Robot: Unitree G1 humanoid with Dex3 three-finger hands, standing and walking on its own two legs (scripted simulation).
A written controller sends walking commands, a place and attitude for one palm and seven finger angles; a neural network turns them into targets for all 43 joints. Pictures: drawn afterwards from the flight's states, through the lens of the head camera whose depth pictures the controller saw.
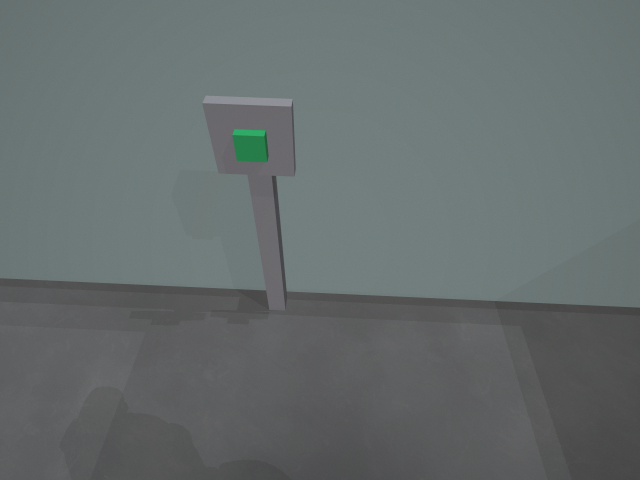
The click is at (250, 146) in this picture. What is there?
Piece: button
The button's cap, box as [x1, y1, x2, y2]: [232, 129, 268, 161]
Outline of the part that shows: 234,129 232,135 237,160 267,160 268,155 265,130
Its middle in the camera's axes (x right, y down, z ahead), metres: -0.15 -0.20 +0.83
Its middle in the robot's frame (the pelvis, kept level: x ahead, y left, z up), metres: +0.75 +0.19 -0.02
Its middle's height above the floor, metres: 0.76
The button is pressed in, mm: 0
